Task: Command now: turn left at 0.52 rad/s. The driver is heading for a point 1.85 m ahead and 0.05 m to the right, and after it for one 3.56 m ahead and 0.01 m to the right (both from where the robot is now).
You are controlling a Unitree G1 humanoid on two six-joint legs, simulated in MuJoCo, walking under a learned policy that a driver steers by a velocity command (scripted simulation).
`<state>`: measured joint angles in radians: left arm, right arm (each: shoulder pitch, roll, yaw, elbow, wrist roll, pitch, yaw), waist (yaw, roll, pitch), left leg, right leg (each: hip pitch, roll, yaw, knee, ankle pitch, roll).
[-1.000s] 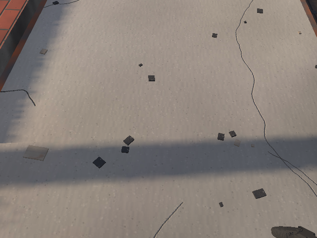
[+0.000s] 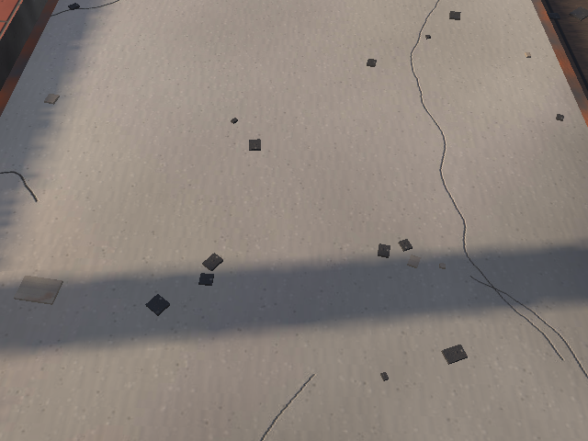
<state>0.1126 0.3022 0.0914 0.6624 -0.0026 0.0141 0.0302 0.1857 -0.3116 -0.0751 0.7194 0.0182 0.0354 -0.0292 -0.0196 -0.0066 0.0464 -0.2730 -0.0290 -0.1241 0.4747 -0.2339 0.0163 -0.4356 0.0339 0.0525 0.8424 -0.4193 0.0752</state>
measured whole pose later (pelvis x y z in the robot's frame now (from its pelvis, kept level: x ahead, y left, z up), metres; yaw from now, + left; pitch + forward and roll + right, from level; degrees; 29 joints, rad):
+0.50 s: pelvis -0.01 -0.01 -0.01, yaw +11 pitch +1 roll +0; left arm 0.22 0.25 0.05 0.71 0.00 -0.01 0.00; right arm 0.15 -0.25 -0.05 0.69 -0.01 0.04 -0.01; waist 0.03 0.00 0.04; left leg -0.22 0.02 -0.04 0.48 -0.24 -0.03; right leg -0.27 -0.03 -0.03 0.51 -0.26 0.01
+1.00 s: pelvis -0.02 -0.05 +0.00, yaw -4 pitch +2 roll +2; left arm 0.22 0.30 0.06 0.61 0.00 0.01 0.00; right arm 0.10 -0.32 -0.09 0.70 0.00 0.03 -0.04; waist 0.02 0.04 0.06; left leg -0.53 0.00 -0.03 1.17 -0.45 -0.07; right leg -0.31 0.04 0.02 0.53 -0.25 -0.07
